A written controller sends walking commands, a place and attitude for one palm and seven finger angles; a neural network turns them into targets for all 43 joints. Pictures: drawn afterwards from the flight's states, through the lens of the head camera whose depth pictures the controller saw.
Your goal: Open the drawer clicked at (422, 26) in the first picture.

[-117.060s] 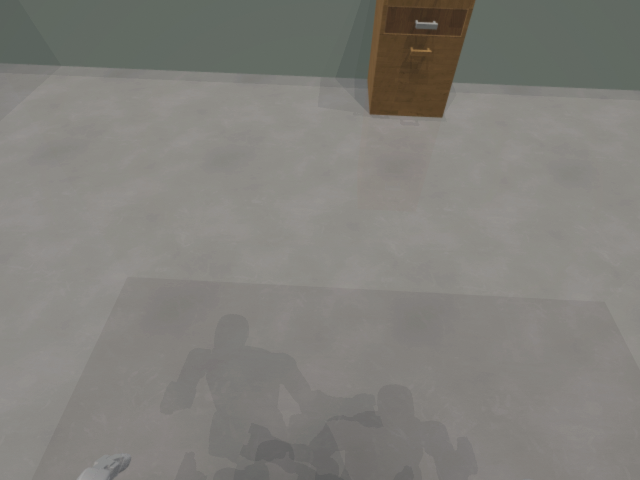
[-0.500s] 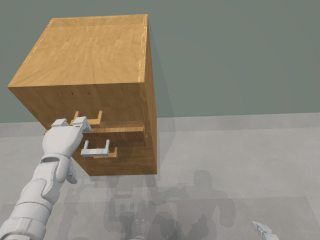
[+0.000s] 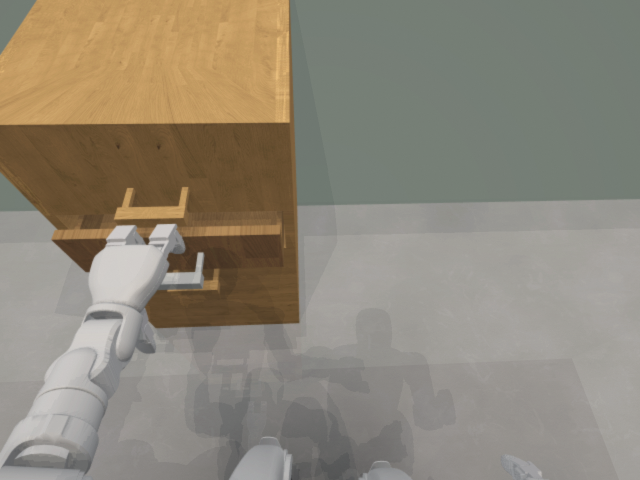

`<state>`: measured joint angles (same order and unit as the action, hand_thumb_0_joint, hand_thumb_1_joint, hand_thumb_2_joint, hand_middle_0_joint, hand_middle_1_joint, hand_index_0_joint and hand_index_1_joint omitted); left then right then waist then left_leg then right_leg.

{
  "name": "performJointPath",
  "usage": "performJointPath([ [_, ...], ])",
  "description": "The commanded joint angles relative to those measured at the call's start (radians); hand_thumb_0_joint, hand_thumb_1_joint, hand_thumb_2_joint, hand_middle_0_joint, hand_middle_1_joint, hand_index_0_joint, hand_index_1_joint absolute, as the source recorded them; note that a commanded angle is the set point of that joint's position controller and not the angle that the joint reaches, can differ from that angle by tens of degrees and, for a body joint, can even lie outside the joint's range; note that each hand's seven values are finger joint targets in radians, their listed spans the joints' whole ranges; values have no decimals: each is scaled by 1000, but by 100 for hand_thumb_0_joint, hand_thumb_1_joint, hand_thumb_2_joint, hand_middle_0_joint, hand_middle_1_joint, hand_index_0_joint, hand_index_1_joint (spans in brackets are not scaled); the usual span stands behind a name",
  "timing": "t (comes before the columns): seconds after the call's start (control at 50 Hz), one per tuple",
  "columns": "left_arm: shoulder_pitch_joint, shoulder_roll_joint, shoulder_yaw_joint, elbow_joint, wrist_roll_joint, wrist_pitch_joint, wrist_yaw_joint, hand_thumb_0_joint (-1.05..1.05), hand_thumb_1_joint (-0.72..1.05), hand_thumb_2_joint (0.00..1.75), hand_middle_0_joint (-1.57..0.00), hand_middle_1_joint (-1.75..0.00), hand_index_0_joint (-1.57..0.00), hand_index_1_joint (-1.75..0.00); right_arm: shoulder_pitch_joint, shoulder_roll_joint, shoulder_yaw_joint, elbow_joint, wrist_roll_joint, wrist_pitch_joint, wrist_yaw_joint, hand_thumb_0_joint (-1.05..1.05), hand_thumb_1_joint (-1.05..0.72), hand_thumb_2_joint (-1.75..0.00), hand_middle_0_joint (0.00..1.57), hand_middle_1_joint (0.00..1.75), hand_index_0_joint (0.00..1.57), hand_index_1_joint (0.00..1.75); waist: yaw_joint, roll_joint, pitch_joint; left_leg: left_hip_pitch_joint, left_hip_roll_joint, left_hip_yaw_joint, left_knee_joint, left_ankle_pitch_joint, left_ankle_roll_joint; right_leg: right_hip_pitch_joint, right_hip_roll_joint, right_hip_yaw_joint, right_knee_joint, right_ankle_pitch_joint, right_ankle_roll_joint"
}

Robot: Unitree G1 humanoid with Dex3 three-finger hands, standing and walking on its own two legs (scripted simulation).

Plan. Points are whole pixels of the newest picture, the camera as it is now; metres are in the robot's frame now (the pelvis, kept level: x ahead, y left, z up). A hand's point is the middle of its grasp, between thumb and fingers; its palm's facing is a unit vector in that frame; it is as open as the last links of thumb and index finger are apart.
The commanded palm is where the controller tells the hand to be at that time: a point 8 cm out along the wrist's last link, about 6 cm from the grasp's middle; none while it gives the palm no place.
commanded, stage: move the hooked fingers above the handle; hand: left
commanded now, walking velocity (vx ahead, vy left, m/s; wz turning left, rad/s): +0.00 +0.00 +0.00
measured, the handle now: (174, 270) +0.46 +0.29 -0.18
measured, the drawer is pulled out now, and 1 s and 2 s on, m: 0.05 0.04 0.04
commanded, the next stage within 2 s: none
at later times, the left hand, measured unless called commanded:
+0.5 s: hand (169, 284) +0.40 +0.26 -0.12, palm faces -0.06 -0.04 -1.00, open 13.8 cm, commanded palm +0.40 +0.25 -0.06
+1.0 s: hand (165, 281) +0.40 +0.27 -0.11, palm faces -0.13 -0.03 -0.99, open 13.8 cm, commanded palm +0.40 +0.25 -0.06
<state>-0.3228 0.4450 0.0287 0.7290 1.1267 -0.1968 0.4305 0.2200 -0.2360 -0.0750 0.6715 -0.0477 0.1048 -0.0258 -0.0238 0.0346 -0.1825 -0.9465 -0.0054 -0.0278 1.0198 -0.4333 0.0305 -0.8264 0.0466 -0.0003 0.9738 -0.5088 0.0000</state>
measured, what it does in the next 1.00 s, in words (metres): lowers itself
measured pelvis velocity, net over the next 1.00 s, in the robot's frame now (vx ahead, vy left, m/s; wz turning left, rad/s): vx -0.04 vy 0.00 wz -0.03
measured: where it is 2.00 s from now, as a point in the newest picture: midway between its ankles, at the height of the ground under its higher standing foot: outside the picture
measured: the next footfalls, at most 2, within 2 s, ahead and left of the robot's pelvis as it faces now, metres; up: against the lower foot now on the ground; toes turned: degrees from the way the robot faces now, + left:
none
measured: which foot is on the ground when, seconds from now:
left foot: down 0.00-1.00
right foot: down 0.00-1.00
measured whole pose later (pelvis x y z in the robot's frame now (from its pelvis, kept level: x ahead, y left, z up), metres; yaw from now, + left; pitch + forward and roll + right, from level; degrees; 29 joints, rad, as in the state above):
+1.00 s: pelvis -0.04 +0.00 -0.07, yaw -2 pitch +29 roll -5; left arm -0.65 0.58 0.02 1.01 1.13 -0.21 0.39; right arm 0.25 -0.24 -0.02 0.68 -0.05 0.06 -0.03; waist -0.09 0.05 -0.24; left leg -1.36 0.01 -0.06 1.33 -0.48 0.02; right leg -1.23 0.07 -0.04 1.29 -0.57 0.00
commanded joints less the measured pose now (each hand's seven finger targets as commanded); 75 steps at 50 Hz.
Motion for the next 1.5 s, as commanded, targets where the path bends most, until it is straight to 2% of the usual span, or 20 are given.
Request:
performJointPath([
  [0.0,-400,232,114,-97,34,-10,126,0,-50,30,-30,-120,-30,-120,61,-153,-49,-64,-9,-10,-4,0,-90,-90,20,30,20,30,-33,120,-362,386,16,-17,-21,376,1,-163,19,-47,-37,256,-62],
  [0.12,-388,283,158,97,36,146,176,0,-50,30,-30,-120,-30,-120,83,-176,-33,-93,-17,21,28,0,-90,-90,20,30,20,30,0,66,-440,296,16,-13,3,376,-6,-148,25,-57,18,263,-58],
  [0.18,-419,250,107,105,21,165,137,0,-50,30,-30,-120,-30,-120,106,-180,-37,-101,-9,25,25,0,-90,-90,20,30,20,30,-27,19,-487,300,22,-4,18,361,1,-125,27,-52,15,283,-47],
  [0.24,-461,280,92,200,24,179,106,0,-50,30,-30,-120,-30,-120,125,-189,-21,-79,-2,30,15,0,-90,-90,20,30,20,30,-57,-45,-400,190,19,-7,28,262,12,-161,24,-50,19,221,-40],
  [0.3,-607,263,47,155,26,110,77,0,-50,30,-30,-120,-30,-120,120,-186,-19,-71,-6,7,-3,0,-90,-90,20,30,20,30,-96,-21,-365,138,21,-15,61,145,20,-248,18,-43,33,129,-42],
  [0.38,-683,269,58,5,49,-38,80,0,-50,30,-30,-120,-30,-120,121,-179,-36,-47,-26,-18,-14,0,-90,-90,20,30,20,30,-85,170,-505,238,34,-53,125,181,3,-409,22,-47,125,107,-62],
  [0.44,-653,311,121,63,73,-60,130,0,-50,30,-30,-120,-30,-120,131,-183,-38,-25,-37,-19,-3,0,-90,-90,20,30,20,30,-78,177,-471,188,45,-84,168,183,-8,-508,25,-63,184,88,-66],
  [0.54,-651,432,243,97,73,48,243,0,-50,30,-30,-120,-30,-120,133,-200,-30,-45,-39,-1,29,0,-90,-90,20,30,20,30,-30,213,-571,161,40,-74,183,231,-16,-462,23,-71,228,105,-61],
  [0.66,-613,480,226,69,13,194,176,0,-50,30,-30,-120,-30,-120,133,-204,-17,-70,-8,8,24,0,-90,-90,20,30,20,30,-26,107,-677,175,29,-33,150,234,6,-262,28,-65,166,160,-38],
  [0.74,-651,440,146,42,-14,164,73,0,-50,30,-30,-120,-30,-120,133,-196,-8,-62,9,-17,-9,0,-90,-90,20,30,20,30,-74,64,-600,144,29,-17,130,133,25,-238,24,-41,102,116,-28],
  [0.82,-674,257,-14,74,-31,68,-13,0,-50,30,-30,-120,-30,-120,134,-170,-7,-33,8,-53,-32,0,-90,-90,20,30,20,30,-140,33,-417,76,29,-13,141,25,35,-324,22,-28,64,46,-34],
  [0.9,-652,262,-11,152,-17,-15,-32,0,-50,30,-30,-120,-30,-120,132,-167,1,-23,3,-66,-34,0,-90,-90,20,30,20,30,-135,46,-284,-38,21,-15,181,-17,31,-418,24,-30,96,11,-50],
  [0.98,-609,353,115,87,19,-59,37,0,-50,30,-30,-120,-30,-120,128,-173,-12,-51,-14,-47,-12,0,-90,-90,20,30,20,30,-57,166,-433,58,23,-26,208,165,13,-442,31,-48,173,105,-71],
  [1.08,-514,480,288,27,37,0,179,0,-50,30,-30,-120,-30,-120,122,-178,-15,-88,-26,5,19,0,-90,-90,20,30,20,30,5,161,-595,95,25,-10,241,365,10,-319,33,-44,226,270,-58],
  [1.14,-508,531,315,-15,48,63,220,0,-50,30,-30,-120,-30,-120,117,-185,-13,-92,-25,15,23,0,-90,-90,20,30,20,30,7,125,-671,102,22,-4,236,390,11,-232,28,-37,231,343,-45],
  [1.24,-546,425,201,-83,-13,120,155,0,-50,30,-30,-120,-30,-120,130,-188,-28,-68,-8,-5,11,0,-90,-90,20,30,20,30,-44,113,-711,226,33,-14,187,371,12,-205,24,-46,167,329,-30],
  [1.28,-540,331,117,-89,-53,117,96,0,-50,30,-30,-120,-30,-120,138,-187,-35,-52,-4,-13,1,0,-90,-90,20,30,20,30,-79,67,-687,254,36,-18,171,341,18,-203,25,-43,129,309,-27],
  [1.36,-573,193,-32,1,-67,70,-12,0,-50,30,-30,-120,-30,-120,144,-171,-28,-12,0,-20,-21,0,-90,-90,20,30,20,30,-133,31,-430,180,38,-25,147,207,23,-298,25,-45,75,192,-36],
  [1.4,-592,189,-49,52,-41,33,-30,0,-50,30,-30,-120,-30,-120,138,-165,-19,-9,0,-20,-28,0,-90,-90,20,30,20,30,-140,19,-338,110,32,-24,152,134,25,-351,24,-45,75,132,-42],
  [1.48,-599,326,87,85,13,-41,25,0,-50,30,-30,-120,-30,-120,123,-169,-9,-29,-11,-14,-22,0,-90,-90,20,30,20,30,-83,98,-338,55,26,-25,182,154,18,-414,30,-52,133,113,-65],
])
